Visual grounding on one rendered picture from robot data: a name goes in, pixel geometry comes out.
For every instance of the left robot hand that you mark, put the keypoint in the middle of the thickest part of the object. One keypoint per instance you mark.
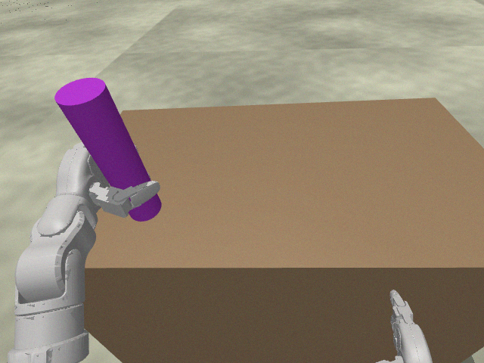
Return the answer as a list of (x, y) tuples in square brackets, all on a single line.
[(79, 175)]

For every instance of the right robot hand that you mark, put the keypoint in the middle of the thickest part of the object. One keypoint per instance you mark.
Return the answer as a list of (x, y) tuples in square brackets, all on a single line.
[(408, 338)]

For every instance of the left robot arm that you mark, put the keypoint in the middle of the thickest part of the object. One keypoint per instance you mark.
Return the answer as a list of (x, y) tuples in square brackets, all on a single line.
[(50, 285)]

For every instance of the can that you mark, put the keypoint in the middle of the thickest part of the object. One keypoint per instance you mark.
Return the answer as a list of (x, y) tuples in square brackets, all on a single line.
[(89, 107)]

